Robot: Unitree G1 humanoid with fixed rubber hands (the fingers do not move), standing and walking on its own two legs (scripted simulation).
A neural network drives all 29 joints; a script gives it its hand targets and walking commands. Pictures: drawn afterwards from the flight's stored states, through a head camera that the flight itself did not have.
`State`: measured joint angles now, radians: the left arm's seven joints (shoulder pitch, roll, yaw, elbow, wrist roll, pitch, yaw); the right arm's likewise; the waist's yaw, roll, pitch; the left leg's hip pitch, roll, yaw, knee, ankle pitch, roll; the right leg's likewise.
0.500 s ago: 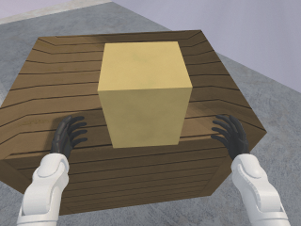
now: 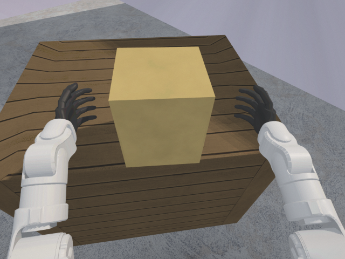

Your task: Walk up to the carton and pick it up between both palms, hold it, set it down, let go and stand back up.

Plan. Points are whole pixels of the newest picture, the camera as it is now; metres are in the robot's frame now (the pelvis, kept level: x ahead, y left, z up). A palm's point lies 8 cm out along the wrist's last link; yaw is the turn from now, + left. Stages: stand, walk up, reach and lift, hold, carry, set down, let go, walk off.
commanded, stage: reach and lift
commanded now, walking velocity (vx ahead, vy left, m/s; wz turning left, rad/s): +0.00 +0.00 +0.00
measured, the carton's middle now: (161, 109) +0.47 +0.02 +0.08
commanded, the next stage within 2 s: none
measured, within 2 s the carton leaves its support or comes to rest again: neither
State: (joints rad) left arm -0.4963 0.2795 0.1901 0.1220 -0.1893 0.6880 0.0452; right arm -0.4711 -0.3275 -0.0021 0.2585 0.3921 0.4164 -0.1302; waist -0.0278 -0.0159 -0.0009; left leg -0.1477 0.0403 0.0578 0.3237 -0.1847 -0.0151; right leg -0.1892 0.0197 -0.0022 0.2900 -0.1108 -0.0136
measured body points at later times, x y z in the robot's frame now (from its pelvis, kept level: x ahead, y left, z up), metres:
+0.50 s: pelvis +0.00 -0.01 +0.00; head +0.01 +0.01 +0.45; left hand +0.44 +0.21 +0.20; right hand +0.44 -0.20 +0.19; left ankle -0.01 +0.13 -0.75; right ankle +0.03 -0.11 -0.75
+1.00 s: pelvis +0.01 -0.01 +0.00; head +0.04 +0.01 +0.45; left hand +0.49 +0.21 +0.25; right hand +0.49 -0.20 +0.24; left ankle -0.01 +0.13 -0.75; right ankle +0.03 -0.11 -0.75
